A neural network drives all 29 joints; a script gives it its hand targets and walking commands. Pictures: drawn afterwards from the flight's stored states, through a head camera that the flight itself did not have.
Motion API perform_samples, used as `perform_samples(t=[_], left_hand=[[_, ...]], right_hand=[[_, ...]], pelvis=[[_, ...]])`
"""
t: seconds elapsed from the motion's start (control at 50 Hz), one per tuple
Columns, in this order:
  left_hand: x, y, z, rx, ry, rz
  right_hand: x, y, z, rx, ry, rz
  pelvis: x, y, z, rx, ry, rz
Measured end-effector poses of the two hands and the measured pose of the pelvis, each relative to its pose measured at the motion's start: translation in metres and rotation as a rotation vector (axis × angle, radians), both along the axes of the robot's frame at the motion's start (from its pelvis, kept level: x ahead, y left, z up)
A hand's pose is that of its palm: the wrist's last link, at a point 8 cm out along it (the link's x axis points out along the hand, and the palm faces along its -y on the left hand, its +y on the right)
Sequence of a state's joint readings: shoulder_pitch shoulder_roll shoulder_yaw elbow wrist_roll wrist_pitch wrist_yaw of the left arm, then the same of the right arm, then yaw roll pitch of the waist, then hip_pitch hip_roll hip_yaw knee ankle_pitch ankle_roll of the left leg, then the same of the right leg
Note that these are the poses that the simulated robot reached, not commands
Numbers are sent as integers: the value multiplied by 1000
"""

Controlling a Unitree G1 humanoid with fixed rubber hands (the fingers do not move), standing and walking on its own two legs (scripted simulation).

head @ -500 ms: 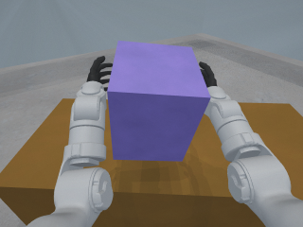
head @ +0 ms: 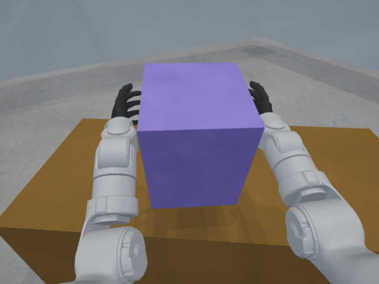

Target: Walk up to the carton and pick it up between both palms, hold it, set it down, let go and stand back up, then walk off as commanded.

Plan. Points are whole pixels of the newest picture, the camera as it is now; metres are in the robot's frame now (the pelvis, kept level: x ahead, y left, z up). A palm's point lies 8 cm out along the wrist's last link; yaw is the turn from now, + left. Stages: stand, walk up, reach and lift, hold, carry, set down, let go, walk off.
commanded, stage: set down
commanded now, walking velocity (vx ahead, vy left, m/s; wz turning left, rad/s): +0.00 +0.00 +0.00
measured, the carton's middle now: (193, 137) +0.40 +0.01 +0.17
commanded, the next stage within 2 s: none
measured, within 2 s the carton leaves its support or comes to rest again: neither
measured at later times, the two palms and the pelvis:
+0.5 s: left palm (132, 137) +0.38 +0.14 +0.19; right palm (262, 131) +0.41 -0.15 +0.18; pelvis +0.01 -0.01 +0.00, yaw +0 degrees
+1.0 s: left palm (137, 148) +0.39 +0.14 +0.15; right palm (260, 138) +0.42 -0.15 +0.15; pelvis +0.01 -0.02 +0.00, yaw +0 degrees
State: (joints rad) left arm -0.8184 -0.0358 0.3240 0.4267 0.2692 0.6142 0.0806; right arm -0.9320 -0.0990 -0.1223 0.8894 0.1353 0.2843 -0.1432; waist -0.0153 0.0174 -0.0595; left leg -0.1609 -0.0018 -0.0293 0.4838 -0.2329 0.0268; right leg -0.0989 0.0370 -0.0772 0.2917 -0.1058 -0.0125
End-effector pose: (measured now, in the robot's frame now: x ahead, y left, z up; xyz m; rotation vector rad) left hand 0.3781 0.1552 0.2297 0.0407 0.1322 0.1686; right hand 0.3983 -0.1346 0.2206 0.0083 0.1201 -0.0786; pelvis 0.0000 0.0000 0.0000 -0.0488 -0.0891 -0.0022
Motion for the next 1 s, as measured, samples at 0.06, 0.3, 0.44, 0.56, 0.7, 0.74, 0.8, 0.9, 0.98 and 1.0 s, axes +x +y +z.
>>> perform_samples(t=[0.06, 0.3, 0.44, 0.56, 0.7, 0.74, 0.8, 0.9, 0.98, 1.0], left_hand=[[1, 0, -7, -2, 22, 7], [7, -9, -28, -22, 46, 33], [4, -14, -40, -32, 58, 40], [0, -12, -43, -32, 59, 51], [-2, -7, -53, -29, 80, 65], [-1, -7, -59, -28, 99, 66], [0, -9, -68, -25, 122, 67], [5, -15, -74, -27, 122, 71], [8, -18, -75, -30, 104, 73], [9, -19, -76, -29, 102, 73]], right_hand=[[3, 0, -6, -5, 12, 8], [12, -8, -36, 11, 25, 26], [10, -13, -44, 14, 36, 31], [10, -11, -45, 8, 35, 43], [14, -6, -49, -12, 52, 69], [15, -7, -53, -11, 64, 74], [18, -8, -60, -10, 77, 83], [21, -14, -70, -7, 76, 78], [24, -17, -75, -5, 58, 78], [24, -18, -76, -4, 56, 78]], pelvis=[[0, 0, 0, 0, 0, 0], [6, -3, 1, 4, 12, 0], [6, -6, 1, 5, 12, -2], [4, -8, 1, 6, 10, -2], [4, -9, 0, 8, 10, -2], [4, -10, 0, 8, 11, -3], [5, -11, 0, 10, 13, -3], [8, -13, 0, 12, 29, -4], [10, -16, 1, 14, 40, -5], [11, -16, 1, 14, 42, -5]])
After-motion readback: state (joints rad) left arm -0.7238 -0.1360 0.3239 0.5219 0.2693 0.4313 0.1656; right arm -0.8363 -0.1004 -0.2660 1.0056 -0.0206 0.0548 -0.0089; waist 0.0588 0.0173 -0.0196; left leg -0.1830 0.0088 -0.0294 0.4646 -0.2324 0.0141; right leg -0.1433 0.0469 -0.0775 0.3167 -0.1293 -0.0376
